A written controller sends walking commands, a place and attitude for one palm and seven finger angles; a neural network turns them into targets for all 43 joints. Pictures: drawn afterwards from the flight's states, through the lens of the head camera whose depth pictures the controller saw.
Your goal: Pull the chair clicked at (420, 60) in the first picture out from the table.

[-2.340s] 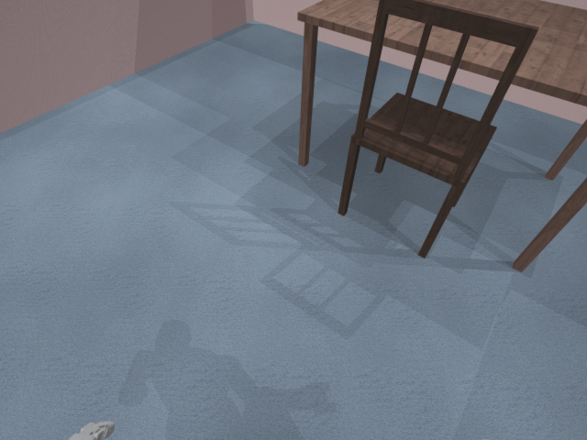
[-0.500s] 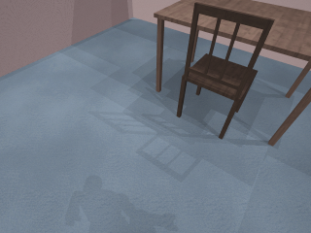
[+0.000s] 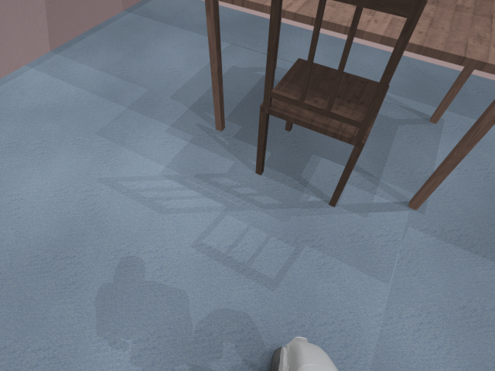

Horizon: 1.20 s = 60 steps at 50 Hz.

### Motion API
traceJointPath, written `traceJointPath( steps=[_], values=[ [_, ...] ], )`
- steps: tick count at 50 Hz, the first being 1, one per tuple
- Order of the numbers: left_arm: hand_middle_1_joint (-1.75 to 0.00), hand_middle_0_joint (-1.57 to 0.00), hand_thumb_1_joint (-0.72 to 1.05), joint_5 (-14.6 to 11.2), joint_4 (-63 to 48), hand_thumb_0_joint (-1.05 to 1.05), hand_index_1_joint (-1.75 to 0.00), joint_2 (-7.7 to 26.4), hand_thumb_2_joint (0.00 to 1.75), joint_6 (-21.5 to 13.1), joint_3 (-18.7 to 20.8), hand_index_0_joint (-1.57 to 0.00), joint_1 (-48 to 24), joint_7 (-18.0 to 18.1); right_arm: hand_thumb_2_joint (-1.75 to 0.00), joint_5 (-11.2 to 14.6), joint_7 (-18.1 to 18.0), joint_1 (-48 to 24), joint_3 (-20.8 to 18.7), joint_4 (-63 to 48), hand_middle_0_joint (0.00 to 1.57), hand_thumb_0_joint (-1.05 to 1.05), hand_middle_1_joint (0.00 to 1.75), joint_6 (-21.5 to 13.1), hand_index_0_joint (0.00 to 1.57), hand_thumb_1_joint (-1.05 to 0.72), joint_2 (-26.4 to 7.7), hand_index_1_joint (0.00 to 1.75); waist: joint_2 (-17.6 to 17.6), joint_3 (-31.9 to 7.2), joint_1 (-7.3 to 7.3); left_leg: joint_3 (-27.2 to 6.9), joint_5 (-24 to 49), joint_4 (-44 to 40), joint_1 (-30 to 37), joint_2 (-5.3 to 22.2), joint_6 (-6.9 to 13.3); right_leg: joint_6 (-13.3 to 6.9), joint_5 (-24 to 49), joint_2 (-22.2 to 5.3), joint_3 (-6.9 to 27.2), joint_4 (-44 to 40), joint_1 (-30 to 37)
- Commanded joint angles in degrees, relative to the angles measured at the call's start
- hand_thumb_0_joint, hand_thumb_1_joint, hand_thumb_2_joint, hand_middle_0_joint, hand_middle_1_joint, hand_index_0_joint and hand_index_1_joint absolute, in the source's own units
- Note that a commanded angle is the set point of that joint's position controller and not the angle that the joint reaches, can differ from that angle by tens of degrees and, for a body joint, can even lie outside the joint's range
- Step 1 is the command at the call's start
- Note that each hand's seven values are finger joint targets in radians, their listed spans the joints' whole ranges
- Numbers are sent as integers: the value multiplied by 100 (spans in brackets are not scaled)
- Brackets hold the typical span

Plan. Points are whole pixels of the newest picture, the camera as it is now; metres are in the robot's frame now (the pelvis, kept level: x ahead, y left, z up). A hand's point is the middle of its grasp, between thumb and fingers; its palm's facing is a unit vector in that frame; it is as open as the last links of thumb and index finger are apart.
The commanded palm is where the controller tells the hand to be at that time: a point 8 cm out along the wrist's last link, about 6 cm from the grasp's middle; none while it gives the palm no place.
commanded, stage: walk to a spot facing it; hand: left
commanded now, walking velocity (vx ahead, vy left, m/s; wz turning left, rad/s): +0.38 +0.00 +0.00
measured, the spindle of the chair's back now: (311, 55) +1.02 -0.19 -0.06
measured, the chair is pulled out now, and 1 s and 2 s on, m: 0.00 0.00 0.00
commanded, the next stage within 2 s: turn to face it in 0.32 s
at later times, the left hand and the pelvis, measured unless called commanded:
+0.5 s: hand (155, 362) +0.16 +0.18 -0.19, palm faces +0.19 -0.97 -0.14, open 7.3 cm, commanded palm none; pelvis +0.20 +0.01 +0.00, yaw +6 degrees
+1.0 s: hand (169, 241) +0.39 +0.19 -0.16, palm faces -0.08 -0.96 -0.27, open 7.4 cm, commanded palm none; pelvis +0.29 +0.00 +0.00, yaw -9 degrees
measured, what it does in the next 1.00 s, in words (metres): walks ahead: right foot, then left foot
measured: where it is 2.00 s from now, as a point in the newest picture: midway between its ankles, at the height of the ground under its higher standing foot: (246, 318)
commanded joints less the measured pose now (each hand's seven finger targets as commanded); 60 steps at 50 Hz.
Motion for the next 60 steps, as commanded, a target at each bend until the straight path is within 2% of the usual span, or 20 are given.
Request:
traceJointPath(
  steps=[1, 2, 3, 4, 6, 10, 20, 23, 25, 29, 32, 37, 41, 42, 43, 44, 47, 50, 57, 60],
  values=[
    [-30, -20, 90, 33, 74, 0, -30, 436, 90, -281, 131, -20, 1452, 31, -90, 50, -59, -212, -282, -249, 20, 0, 30, -91, 20, -90, -1241, 30, 490, -657, 965, -14, 4940, 1887, -1455, 924, 611, -269, 454, 414, -248, -848, 2812],
    [-30, -20, 90, 81, 276, 0, -30, 948, 90, -377, 258, -20, 2226, 107, -90, 102, 26, -118, -249, -319, 20, 0, 30, -87, 20, -90, -1021, 30, -283, -1203, 1244, 77, 3351, 3623, -2592, 605, 439, -581, -4, -587, 883, -1221, 4030],
    [-30, -20, 90, 22, 341, 0, -30, 1505, 90, -390, 374, -20, 2596, 202, -90, 169, 32, 113, -210, -526, 20, 0, 30, -103, 20, -90, -602, 30, -1399, -1824, 1114, -102, -609, 5750, -3835, -184, 270, -1228, -105, -2303, 3656, -2071, 4654],
    [-30, -20, 90, -84, 255, 0, -30, 1555, 90, -336, 391, -20, 2213, 204, -90, 151, 42, -343, -254, -658, 20, 0, 30, -50, 20, -90, -673, 30, -852, -1446, 1048, -656, -738, 6435, -4190, 49, 421, -1359, -1145, -2460, 3913, -2744, 3915],
    [-30, -20, 90, -52, -12, 0, -30, 928, 90, -344, 197, -20, 1096, 230, -90, 31, 103, -866, -301, -806, 20, 0, 30, 41, 20, -90, -642, 30, -516, -295, 599, -813, 178, 6438, -4382, 538, 396, -973, -2045, -2108, 3090, -3068, 2006],
    [-30, -20, 90, 27, -85, 0, -30, 452, 90, -438, 36, -20, 598, 268, -90, -60, 159, -345, -295, -674, 20, 0, 30, 313, 20, -90, -360, 30, -288, -311, -53, -615, 674, 5305, -3661, 659, 179, -622, -861, -1469, 1232, -3206, 800],
    [-30, -20, 90, 58, 56, 0, -30, 735, 90, -468, 84, -20, 971, 237, -90, -5, 365, -1726, -321, -1492, 20, 0, 30, 207, 20, -90, -504, 30, -297, 11, 151, -176, 1043, 2445, -3263, 458, 168, -513, -362, -1525, 425, -2976, 1476],
    [-30, -20, 90, 4, 140, 0, -30, 491, 90, -361, 32, -20, 1248, 238, -90, -46, 277, -1137, -325, -1267, 20, 0, 30, 114, 20, -90, -742, 30, 371, -240, -33, -10, 1465, 1306, -1562, 232, 150, -231, 356, -940, 84, -1558, 1107],
    [-30, -20, 90, -69, -69, 0, -30, 66, 90, -329, -55, -20, 1398, 205, -90, -80, 117, -79, -473, -1066, 20, 0, 30, 100, 20, -90, -1731, 30, 2154, -1011, -284, -2482, 3115, 171, -301, 2354, 1110, 287, -2323, 225, -353, 1453, -122],
    [-30, -20, 90, -19, 3, 0, -30, 136, 90, -207, 9, -20, 955, 184, -90, -40, -20, -1252, -263, -1264, 20, 0, 30, 45, 20, -90, -1155, 30, 585, -659, 34, -1036, 3750, 105, -1475, 2082, 1034, 326, -1305, -299, 606, 2664, -194],
    [-30, -20, 90, -13, -34, 0, -30, -42, 90, 21, 70, -20, 1201, 165, -90, -34, -50, -1602, -322, -1344, 20, 0, 30, 72, 20, -90, -1079, 30, 792, -818, 218, -129, 3829, 140, -1675, 1857, 920, 440, -1094, -257, 387, 1935, 231],
    [-30, -20, 90, 18, -364, 0, -30, -80, 90, 108, 130, -20, 850, 107, -90, -41, -18, -1758, -457, -1406, 20, 0, 30, 223, 20, -90, -1316, 30, 861, -681, 138, 249, 2916, 281, -1770, 1911, 864, 463, -761, -115, 97, 517, 623],
    [-30, -20, 90, 41, -466, 0, -30, 147, 90, 52, 203, -20, 1024, 97, -90, -31, 32, -1993, -540, -1512, 20, 0, 30, 347, 20, -90, -1451, 30, 713, -680, 370, 575, 2147, 1232, -1999, 1781, 465, 378, 75, 102, -167, -762, 1446],
    [-30, -20, 90, 55, -446, 0, -30, 414, 90, 3, 248, -20, 1203, 118, -90, -10, 59, -1960, -535, -1563, 20, 0, 30, 362, 20, -90, -1363, 30, 206, -738, 492, 805, 1727, 2039, -2431, 1521, 196, 262, 734, -112, 185, -1334, 2053],
    [-30, -20, 90, 105, -483, 0, -30, 1109, 90, -75, 369, -20, 1330, 197, -90, 21, 110, -1839, -444, -1727, 20, 0, 30, 393, 20, -90, -956, 30, -1545, -848, 567, 1085, -146, 3518, -3878, 801, -189, -298, 1963, -1461, 2208, -2000, 2905],
    [-30, -20, 90, -21, -455, 0, -30, 1339, 90, -44, 375, -20, 1672, 235, -90, 38, 65, -2233, -392, -1965, 20, 0, 30, 448, 20, -90, -932, 30, -1482, -882, 820, 240, -1371, 4450, -4198, 409, -264, -907, 3034, -2112, 2857, -2255, 2676],
    [-30, -20, 90, -20, -677, 0, -30, 1049, 90, -1, 339, -20, 786, 309, -90, 21, 28, -2372, -419, -1937, 20, 0, 30, 514, 20, -90, -1112, 30, -1025, -813, 471, -593, -415, 5098, -4350, 520, -255, -928, 1861, -1507, 2506, -2347, 2251],
    [-30, -20, 90, -4, -890, 0, -30, 1020, 90, 16, 323, -20, 272, 289, -90, 4, 50, -2081, -402, -1811, 20, 0, 30, 560, 20, -90, -1047, 30, -648, -926, 276, -451, -29, 4492, -3742, 441, -328, -760, 1719, -1129, 1919, -2275, 1793],
    [-30, -20, 90, 10, -949, 0, -30, 1261, 90, 96, 379, -20, 165, 224, -90, 59, 19, -2026, -345, -2005, 20, 0, 30, 502, 20, -90, -1065, 30, -832, -996, 320, -363, -75, 2788, -3177, 78, -245, -843, 1928, -940, 2267, -2100, 1965],
    [-30, -20, 90, -42, -1027, 0, -30, 1214, 90, 152, 369, -20, -88, 213, -90, 78, -33, -1520, -332, -1891, 20, 0, 30, 431, 20, -90, -1112, 30, -799, -1089, 86, -260, 744, 1337, -2215, -27, -177, -516, 1927, -676, 2219, -1699, 1659]
  ],
)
